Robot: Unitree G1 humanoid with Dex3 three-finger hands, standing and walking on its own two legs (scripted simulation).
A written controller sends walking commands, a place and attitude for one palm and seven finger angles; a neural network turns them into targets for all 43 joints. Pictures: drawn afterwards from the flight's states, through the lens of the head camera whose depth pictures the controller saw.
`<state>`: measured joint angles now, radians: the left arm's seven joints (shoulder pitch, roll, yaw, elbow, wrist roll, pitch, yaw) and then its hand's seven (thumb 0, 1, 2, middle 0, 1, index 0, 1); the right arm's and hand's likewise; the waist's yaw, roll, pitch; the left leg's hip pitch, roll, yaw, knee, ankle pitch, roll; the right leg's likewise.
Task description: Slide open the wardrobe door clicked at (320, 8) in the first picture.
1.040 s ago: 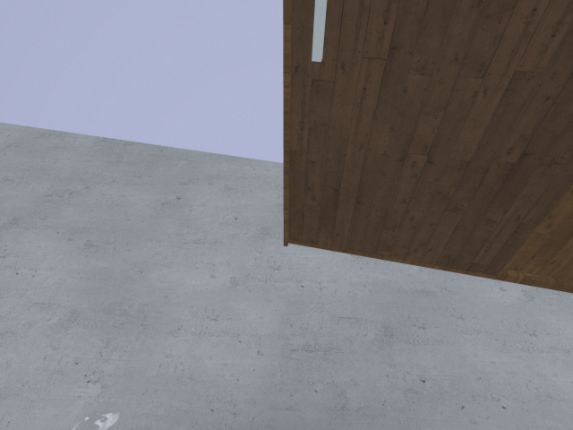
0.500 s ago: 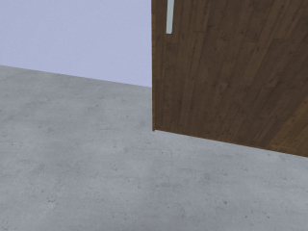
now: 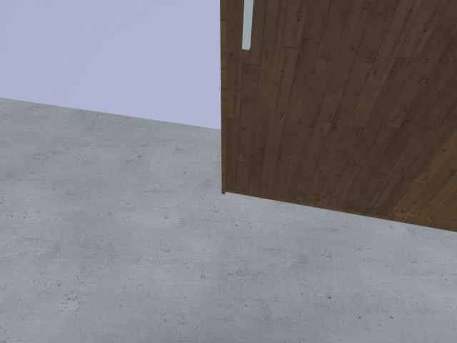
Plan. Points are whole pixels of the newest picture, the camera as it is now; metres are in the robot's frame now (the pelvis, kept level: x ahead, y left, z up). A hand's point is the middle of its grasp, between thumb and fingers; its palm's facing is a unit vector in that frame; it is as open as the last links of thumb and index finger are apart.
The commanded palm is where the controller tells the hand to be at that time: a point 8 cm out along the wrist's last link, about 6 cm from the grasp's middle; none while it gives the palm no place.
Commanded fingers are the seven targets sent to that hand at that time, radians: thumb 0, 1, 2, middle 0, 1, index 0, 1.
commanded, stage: look at it before walking up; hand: left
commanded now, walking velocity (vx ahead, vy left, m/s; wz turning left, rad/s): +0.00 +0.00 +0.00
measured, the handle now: (249, 15) +0.98 -0.01 +0.18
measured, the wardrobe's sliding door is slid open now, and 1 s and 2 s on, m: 0.00 0.00 0.00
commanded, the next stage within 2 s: turn to face it in 0.50 s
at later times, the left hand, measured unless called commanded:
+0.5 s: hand out of the picture +0.08 +0.26 -0.15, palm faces -0.02 -0.94 -0.34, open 7.4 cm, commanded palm none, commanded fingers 0.00 0.90 0.90 -0.20 -0.30 -0.20 -0.30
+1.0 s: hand out of the picture +0.07 +0.22 -0.17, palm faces -0.09 -0.96 -0.28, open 7.4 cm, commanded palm none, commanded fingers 0.00 0.90 0.90 -0.20 -0.30 -0.20 -0.30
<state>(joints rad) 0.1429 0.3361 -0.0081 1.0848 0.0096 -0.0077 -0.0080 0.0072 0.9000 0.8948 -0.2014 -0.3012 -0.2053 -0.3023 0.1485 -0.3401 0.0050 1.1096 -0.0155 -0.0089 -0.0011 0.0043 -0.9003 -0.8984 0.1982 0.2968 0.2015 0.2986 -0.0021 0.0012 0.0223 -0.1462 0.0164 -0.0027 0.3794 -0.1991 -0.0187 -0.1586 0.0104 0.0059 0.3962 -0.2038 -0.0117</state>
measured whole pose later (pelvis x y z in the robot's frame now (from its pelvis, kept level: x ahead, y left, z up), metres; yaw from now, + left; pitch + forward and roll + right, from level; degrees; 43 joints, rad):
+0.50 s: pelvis +0.01 +0.01 +0.00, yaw +0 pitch -2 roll +0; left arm 0.14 0.34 -0.01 1.09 0.01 -0.01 0.00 0.01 0.90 0.89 -0.20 -0.30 -0.20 -0.30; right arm 0.11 -0.34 0.01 1.11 -0.01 -0.01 0.00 0.00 -0.90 -0.90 0.20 0.30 0.20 0.30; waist 0.01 0.00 0.03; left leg -0.12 0.01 0.00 0.36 -0.20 -0.01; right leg -0.14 0.00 0.01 0.37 -0.21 0.00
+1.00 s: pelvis +0.00 +0.01 -0.01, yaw -5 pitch -1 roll +0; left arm 0.19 0.27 0.00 1.05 0.01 0.03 0.00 0.01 0.90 0.90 -0.20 -0.30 -0.20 -0.30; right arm 0.15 -0.27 -0.01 1.06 -0.01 0.01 -0.02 0.00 -0.90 -0.90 0.20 0.30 0.20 0.30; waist 0.01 0.00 0.04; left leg -0.18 0.04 0.07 0.46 -0.26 -0.02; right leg -0.22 0.03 0.08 0.49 -0.24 0.00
